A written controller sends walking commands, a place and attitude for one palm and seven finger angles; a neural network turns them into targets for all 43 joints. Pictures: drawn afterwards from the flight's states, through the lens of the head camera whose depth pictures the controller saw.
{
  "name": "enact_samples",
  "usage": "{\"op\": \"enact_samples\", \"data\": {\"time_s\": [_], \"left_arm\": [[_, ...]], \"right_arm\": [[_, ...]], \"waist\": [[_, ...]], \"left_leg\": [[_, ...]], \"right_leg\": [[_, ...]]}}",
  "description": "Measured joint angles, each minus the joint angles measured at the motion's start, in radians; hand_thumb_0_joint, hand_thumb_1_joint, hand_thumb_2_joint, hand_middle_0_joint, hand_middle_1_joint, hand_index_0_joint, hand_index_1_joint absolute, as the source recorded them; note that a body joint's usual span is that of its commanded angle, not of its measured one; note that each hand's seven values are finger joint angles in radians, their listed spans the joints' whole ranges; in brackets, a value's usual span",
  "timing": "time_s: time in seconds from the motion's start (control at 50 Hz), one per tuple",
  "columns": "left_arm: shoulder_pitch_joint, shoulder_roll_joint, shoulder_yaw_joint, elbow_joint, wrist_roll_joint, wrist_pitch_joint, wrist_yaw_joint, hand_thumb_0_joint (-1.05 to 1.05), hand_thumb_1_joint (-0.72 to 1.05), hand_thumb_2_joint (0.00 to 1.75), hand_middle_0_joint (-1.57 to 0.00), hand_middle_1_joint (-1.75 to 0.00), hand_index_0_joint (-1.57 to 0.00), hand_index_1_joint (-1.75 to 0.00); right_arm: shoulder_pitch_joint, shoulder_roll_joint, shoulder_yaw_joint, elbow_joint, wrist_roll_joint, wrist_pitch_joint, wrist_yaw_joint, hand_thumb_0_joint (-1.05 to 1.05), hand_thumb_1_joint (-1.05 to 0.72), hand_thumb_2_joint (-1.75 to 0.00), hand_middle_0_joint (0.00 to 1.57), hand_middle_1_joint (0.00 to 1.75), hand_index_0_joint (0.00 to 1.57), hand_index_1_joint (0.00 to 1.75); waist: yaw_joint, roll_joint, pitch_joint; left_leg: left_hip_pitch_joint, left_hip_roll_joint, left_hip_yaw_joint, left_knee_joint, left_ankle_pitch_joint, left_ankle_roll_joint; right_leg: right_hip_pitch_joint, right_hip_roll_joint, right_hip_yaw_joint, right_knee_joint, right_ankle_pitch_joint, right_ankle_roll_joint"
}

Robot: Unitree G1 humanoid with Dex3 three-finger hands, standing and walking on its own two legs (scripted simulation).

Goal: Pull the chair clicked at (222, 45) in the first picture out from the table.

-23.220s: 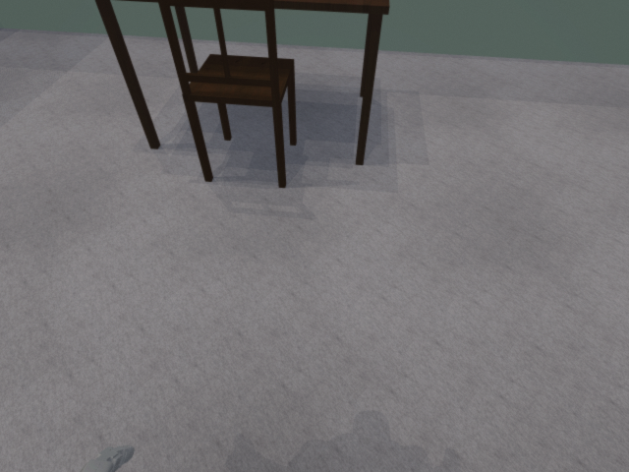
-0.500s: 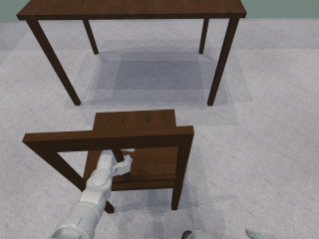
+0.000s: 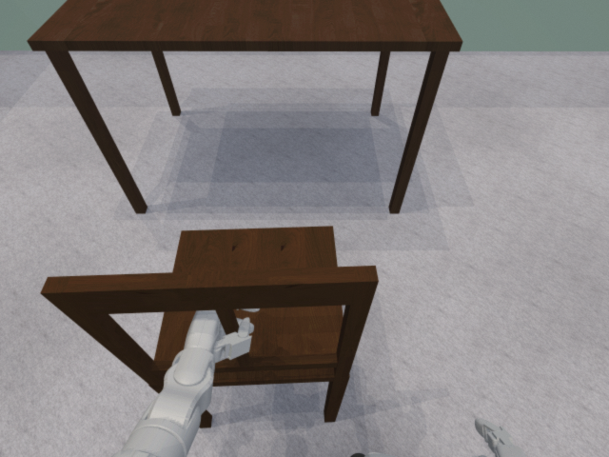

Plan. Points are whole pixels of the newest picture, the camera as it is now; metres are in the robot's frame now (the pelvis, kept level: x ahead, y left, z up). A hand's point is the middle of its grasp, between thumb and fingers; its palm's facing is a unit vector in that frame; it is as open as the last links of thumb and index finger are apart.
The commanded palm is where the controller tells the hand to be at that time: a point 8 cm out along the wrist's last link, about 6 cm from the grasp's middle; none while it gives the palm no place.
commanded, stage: stop walking, hand still on the chair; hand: left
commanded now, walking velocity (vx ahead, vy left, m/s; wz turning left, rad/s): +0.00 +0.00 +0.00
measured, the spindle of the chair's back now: (235, 336) +0.31 +0.12 -0.10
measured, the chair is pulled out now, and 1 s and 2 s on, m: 0.60 0.61 0.61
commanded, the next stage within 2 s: open the thumb and straighten the fingers in 0.14 s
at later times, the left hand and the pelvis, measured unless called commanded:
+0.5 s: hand (242, 338) +0.29 +0.10 -0.06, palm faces -0.10 -0.98 -0.15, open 8.1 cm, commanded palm +0.27 +0.16 -0.04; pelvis -0.01 +0.00 -0.01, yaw +2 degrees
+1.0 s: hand (235, 340) +0.29 +0.12 -0.07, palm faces -0.04 -0.99 -0.16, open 17.1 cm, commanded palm +0.27 +0.17 -0.05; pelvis +0.01 -0.02 -0.03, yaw +3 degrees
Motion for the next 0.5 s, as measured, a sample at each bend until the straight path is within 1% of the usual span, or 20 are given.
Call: {"op": "enact_samples", "data": {"time_s": [0.1,0.26,0.3,0.34,0.38,0.42,0.5], "left_arm": [[0.001,0.002,-0.005,-0.004,-0.003,0.009,0.004,0.03,0.76,0.84,-0.32,-1.32,-0.50,-1.45],[0.012,-0.001,-0.002,-0.017,-0.006,0.012,0.004,0.04,0.77,0.84,-0.32,-1.32,-0.50,-1.45],[0.025,-0.002,-0.003,-0.018,-0.025,0.002,0.006,0.04,0.76,0.84,-0.32,-1.33,-0.50,-1.45],[0.033,0.001,-0.001,-0.044,-0.032,0.011,-0.003,0.03,0.73,0.83,-0.33,-1.34,-0.50,-1.45],[0.044,0.009,-0.005,-0.083,-0.022,0.013,-0.012,0.03,0.66,0.79,-0.35,-1.36,-0.50,-1.45],[0.045,0.018,-0.015,-0.108,-0.010,0.018,-0.018,0.03,0.55,0.74,-0.37,-1.37,-0.49,-1.45],[0.026,0.025,-0.017,-0.131,-0.003,0.049,-0.036,0.02,0.23,0.58,-0.41,-1.38,-0.49,-1.44]], "right_arm": [[-0.001,0.014,0.009,-0.010,-0.001,0.007,0.000,0.01,-0.91,-0.89,0.20,0.30,0.20,0.29],[0.007,0.034,0.022,-0.008,-0.004,0.017,0.004,0.01,-0.91,-0.89,0.20,0.30,0.20,0.29],[0.018,0.034,0.026,0.000,0.016,0.013,0.021,0.01,-0.91,-0.89,0.20,0.30,0.20,0.29],[0.027,0.033,0.027,0.005,0.024,0.006,0.041,0.01,-0.91,-0.89,0.20,0.30,0.20,0.29],[0.033,0.030,0.023,0.006,0.021,-0.010,0.056,0.01,-0.91,-0.89,0.21,0.30,0.20,0.30],[0.034,0.021,0.018,0.003,0.019,-0.028,0.067,0.01,-0.91,-0.89,0.21,0.30,0.20,0.30],[0.027,-0.001,0.009,-0.010,0.014,-0.048,0.079,0.01,-0.91,-0.89,0.20,0.30,0.20,0.29]], "waist": [[0.000,-0.010,-0.004],[0.000,-0.003,-0.002],[-0.013,-0.005,-0.045],[-0.014,-0.014,-0.081],[-0.011,-0.021,-0.107],[-0.010,-0.020,-0.121],[-0.010,-0.005,-0.139]], "left_leg": [[0.005,-0.005,0.005,-0.008,0.004,0.003],[0.003,-0.005,0.003,-0.006,0.003,0.003],[-0.053,-0.006,-0.012,0.018,-0.002,0.004],[-0.112,-0.008,-0.023,0.051,-0.010,0.003],[-0.163,-0.010,-0.028,0.079,-0.019,0.001],[-0.205,-0.011,-0.032,0.106,-0.026,0.001],[-0.276,-0.020,-0.033,0.151,-0.040,0.004]], "right_leg": [[-0.001,-0.003,0.006,0.001,0.001,0.003],[0.000,-0.004,0.004,-0.001,0.001,0.003],[-0.042,-0.011,-0.009,0.009,-0.002,0.004],[-0.092,-0.017,-0.019,0.029,-0.008,0.002],[-0.138,-0.021,-0.022,0.049,-0.012,0.000],[-0.174,-0.024,-0.025,0.065,-0.015,-0.001],[-0.244,-0.035,-0.021,0.106,-0.025,0.001]]}}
